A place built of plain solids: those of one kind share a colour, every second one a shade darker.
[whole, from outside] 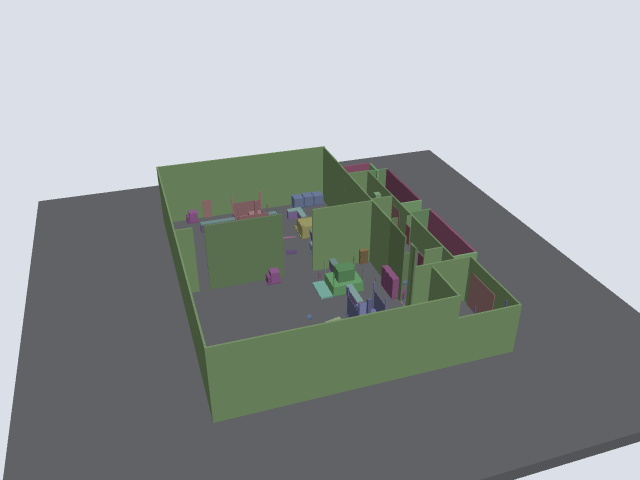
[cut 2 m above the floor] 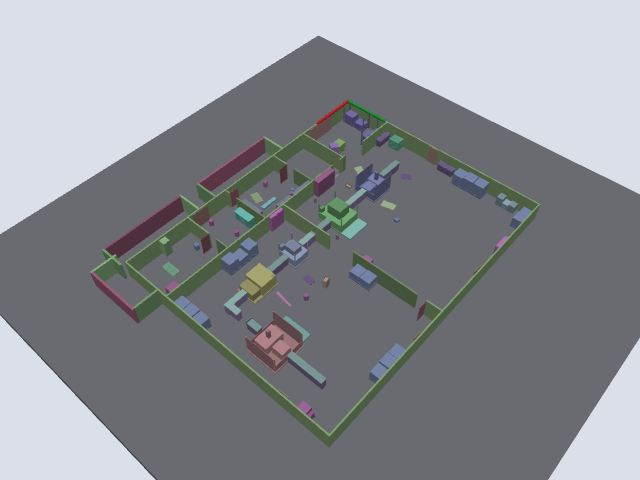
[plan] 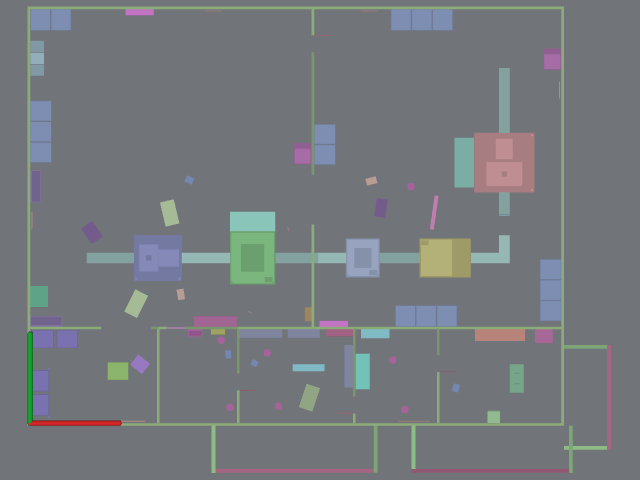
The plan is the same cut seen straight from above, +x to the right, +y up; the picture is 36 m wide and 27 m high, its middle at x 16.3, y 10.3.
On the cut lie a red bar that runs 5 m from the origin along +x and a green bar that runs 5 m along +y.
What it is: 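A trial; a factory floor where things are made along one folded line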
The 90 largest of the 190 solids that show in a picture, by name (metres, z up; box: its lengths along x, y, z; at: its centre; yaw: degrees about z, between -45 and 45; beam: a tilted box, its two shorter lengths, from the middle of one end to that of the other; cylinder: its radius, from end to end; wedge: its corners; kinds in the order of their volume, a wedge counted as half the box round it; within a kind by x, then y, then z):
{
 "wall_1": {"box": [0.15, 5.65, 4.55], "at": [-0.07, 2.67, 2.23]},
 "wall_2": {"box": [0.15, 18.23, 6.55], "at": [-0.07, 14.31, 3.23]},
 "wall_3": {"box": [4.0, 0.15, 6.55], "at": [2.0, 5.35, 3.23]},
 "wall_4": {"box": [7.5, 0.15, 4.55], "at": [3.6, -0.07, 2.23]},
 "wall_5": {"box": [0.15, 5.35, 4.55], "at": [7.2, 2.67, 2.23]},
 "wall_6": {"box": [16.2, 0.15, 6.55], "at": [7.95, 23.36, 3.23]},
 "wall_7": {"box": [4.8, 0.15, 2.95], "at": [9.45, -0.07, 1.43]},
 "wall_8": {"box": [2.98, 0.15, 6.55], "at": [10.21, 5.35, 3.23]},
 "wall_9": {"box": [0.15, 1.84, 2.95], "at": [11.7, 0.92, 1.43]},
 "wall_10": {"box": [0.15, 2.56, 2.95], "at": [11.7, 4.07, 1.43]},
 "wall_11": {"box": [4.2, 0.15, 6.55], "at": [13.8, 5.35, 3.23]},
 "wall_12": {"box": [6.83, 0.15, 2.95], "at": [14.96, -0.07, 1.43]},
 "wall_13": {"box": [0.15, 5.82, 6.55], "at": [15.9, 8.26, 3.23]},
 "wall_14": {"box": [0.15, 6.89, 6.55], "at": [15.9, 17.42, 3.23]},
 "wall_15": {"box": [0.15, 1.47, 6.55], "at": [15.9, 22.55, 3.23]},
 "wall_16": {"box": [2.33, 0.15, 6.55], "at": [17.07, 5.35, 3.23]},
 "wall_17": {"box": [0.15, 3.85, 2.95], "at": [18.23, 3.42, 1.43]},
 "wall_18": {"box": [5.02, 0.15, 2.95], "at": [20.59, -0.07, 1.43]},
 "wall_19": {"box": [4.72, 0.15, 6.55], "at": [20.59, 5.35, 3.23]},
 "wall_20": {"box": [14.27, 0.15, 6.55], "at": [22.89, 23.36, 3.23]},
 "wall_21": {"box": [0.15, 2.88, 2.95], "at": [22.95, 1.44, 1.43]},
 "wall_22": {"box": [0.15, 1.52, 2.95], "at": [22.95, 4.59, 1.43]},
 "wall_23": {"box": [7.22, 0.15, 2.95], "at": [26.41, -0.07, 1.43]},
 "wall_24": {"box": [6.92, 0.15, 6.55], "at": [26.41, 5.35, 3.23]},
 "wall_25": {"box": [0.15, 5.65, 2.95], "at": [29.95, 2.67, 1.43]},
 "wall_26": {"box": [0.15, 18.23, 6.55], "at": [29.95, 14.31, 3.23]},
 "pallet_row_1": {"box": [1.07, 1.14, 0.74], "at": [0.57, 22.68, 0.52]},
 "pallet_row_2": {"box": [1.14, 1.09, 1.14], "at": [0.6, 15.23, 0.72]},
 "pallet_row_3": {"box": [1.14, 1.09, 1.32], "at": [0.6, 16.4, 0.81]},
 "pallet_row_4": {"box": [1.14, 1.09, 1.33], "at": [0.6, 17.57, 0.81]},
 "pallet_row_5": {"box": [1.07, 1.14, 0.99], "at": [1.73, 22.68, 0.64]},
 "pallet_row_6": {"box": [1.14, 1.07, 0.76], "at": [16.57, 15.1, 0.53]},
 "pallet_row_7": {"box": [1.14, 1.07, 0.83], "at": [16.57, 16.25, 0.57]},
 "pallet_row_8": {"box": [1.09, 1.14, 0.97], "at": [20.86, 22.68, 0.63]},
 "pallet_row_9": {"box": [1.09, 1.14, 1.23], "at": [21.11, 6.03, 0.76]},
 "pallet_row_10": {"box": [1.09, 1.14, 1.08], "at": [22.02, 22.68, 0.69]},
 "pallet_row_11": {"box": [1.09, 1.14, 0.78], "at": [22.27, 6.03, 0.54]},
 "pallet_row_12": {"box": [1.09, 1.14, 0.97], "at": [23.19, 22.68, 0.64]},
 "pallet_row_13": {"box": [1.09, 1.14, 1.32], "at": [23.44, 6.03, 0.81]},
 "pallet_row_14": {"box": [1.14, 1.09, 1.06], "at": [29.27, 6.31, 0.68]},
 "pallet_row_15": {"box": [1.14, 1.09, 1.11], "at": [29.27, 7.47, 0.71]},
 "pallet_row_16": {"box": [1.14, 1.09, 1.06], "at": [29.27, 8.64, 0.68]},
 "yard_wall_1": {"box": [9.34, 0.22, 2.65], "at": [14.87, -2.69, 1.27]},
 "yard_wall_2": {"box": [9.07, 0.22, 2.65], "at": [25.98, -2.69, 1.27]},
 "yard_wall_3": {"box": [0.22, 5.9, 2.65], "at": [32.56, 1.45, 1.27]},
 "filler_1": {"box": [2.56, 3.0, 0.15], "at": [12.51, 9.29, 0.03]},
 "filler_2": {"box": [2.4, 2.84, 0.85], "at": [12.51, 9.29, 0.53]},
 "filler_3": {"box": [1.32, 1.56, 1.15], "at": [12.51, 9.29, 1.52]},
 "yard_cheek_1": {"box": [0.22, 2.65, 2.65], "at": [10.31, -1.48, 1.27]},
 "yard_cheek_2": {"box": [0.22, 2.65, 2.65], "at": [19.43, -1.48, 1.27]},
 "yard_cheek_3": {"box": [0.22, 2.65, 2.65], "at": [21.56, -1.48, 1.27]},
 "yard_cheek_4": {"box": [0.22, 2.65, 2.65], "at": [30.41, -1.48, 1.27]},
 "yard_cheek_5": {"box": [2.65, 0.22, 2.65], "at": [31.34, -1.39, 1.27]},
 "yard_cheek_6": {"box": [2.65, 0.22, 2.65], "at": [31.34, 4.29, 1.27]},
 "conveyor_body_1": {"box": [2.66, 0.48, 0.97], "at": [4.51, 9.29, 0.43]},
 "conveyor_body_2": {"box": [2.73, 0.48, 0.97], "at": [9.89, 9.29, 0.43]},
 "conveyor_body_3": {"box": [1.89, 0.48, 0.97], "at": [16.83, 9.29, 0.43]},
 "conveyor_body_4": {"box": [2.27, 0.48, 0.97], "at": [20.79, 9.29, 0.43]},
 "conveyor_body_5": {"box": [2.19, 0.48, 0.97], "at": [25.88, 9.29, 0.43]},
 "conveyor_body_6": {"box": [0.48, 3.65, 0.97], "at": [26.67, 18.15, 0.43]},
 "packer_1": {"box": [1.74, 2.04, 1.25], "at": [22.85, 9.29, 0.72]},
 "packer_2": {"box": [2.88, 2.2, 0.15], "at": [23.34, 9.29, 0.03]},
 "packer_3": {"box": [0.98, 1.63, 0.85], "at": [24.21, 9.29, 0.53]},
 "lockers_1": {"box": [2.4, 0.48, 1.7], "at": [12.97, 5.04, 0.95]},
 "lockers_2": {"box": [1.8, 0.48, 1.7], "at": [15.39, 5.04, 0.95]},
 "lockers_3": {"box": [0.48, 2.4, 1.7], "at": [17.92, 3.2, 0.95]},
 "palletiser_1": {"box": [2.01, 1.34, 0.95], "at": [26.67, 14.01, 0.57]},
 "palletiser_2": {"box": [3.4, 3.36, 0.15], "at": [26.67, 14.65, 0.03]},
 "palletiser_3": {"box": [0.96, 1.16, 0.7], "at": [26.67, 15.42, 0.6]},
 "labeller_1": {"box": [1.92, 2.2, 0.15], "at": [18.71, 9.29, 0.03]},
 "labeller_2": {"box": [1.76, 2.04, 0.85], "at": [18.71, 9.29, 0.53]},
 "labeller_3": {"box": [0.97, 1.12, 0.65], "at": [18.71, 9.29, 1.27]},
 "depalletiser_1": {"box": [1.08, 1.51, 0.95], "at": [6.67, 9.29, 0.57]},
 "depalletiser_2": {"box": [2.72, 2.6, 0.15], "at": [7.18, 9.29, 0.03]},
 "depalletiser_3": {"box": [1.16, 0.96, 0.73], "at": [7.79, 9.29, 0.61]},
 "pallet_rack_1": {"box": [0.94, 1.12, 1.02], "at": [0.55, 1.02, 0.66]},
 "pallet_rack_2": {"box": [1.12, 0.94, 0.61], "at": [0.72, 4.72, 0.46]},
 "pallet_rack_3": {"box": [1.12, 0.94, 1.11], "at": [2.08, 4.72, 0.71]},
 "switch_panel_1": {"box": [2.4, 0.58, 2.0], "at": [10.42, 5.71, 1.1]},
 "tool_board_1": {"box": [1.6, 0.33, 1.8], "at": [6.15, 23.12, 1.0]},
 "tool_board_2": {"box": [1.6, 0.33, 1.8], "at": [17.07, 5.59, 1.0]},
 "tote_1": {"box": [0.9, 0.84, 1.04], "at": [15.32, 15.02, 0.64]},
 "tote_2": {"box": [0.9, 0.84, 1.04], "at": [29.37, 20.33, 0.64]},
 "reception_desk_1": {"box": [0.7, 1.94, 1.11], "at": [18.66, 2.9, 0.51]},
 "vending_1": {"box": [1.0, 0.78, 1.75], "at": [28.89, 4.89, 0.97]},
 "roll_cage_1": {"box": [0.85, 0.74, 1.74], "at": [6.18, 3.31, 0.82], "yaw": -38.9},
 "pallet_stack_1": {"box": [1.12, 0.94, 0.82], "at": [4.94, 2.92, 0.56]},
 "fridge_1": {"box": [0.7, 0.68, 1.7], "at": [26.07, 0.34, 0.95]},
 "outer_1": {"box": [3.6, 0.06, 3.45], "at": [4.68, 0.1, 1.68]},
 "staging_1": {"box": [1.1, 2.8, 0.22], "at": [24.42, 14.65, 0.06]}
}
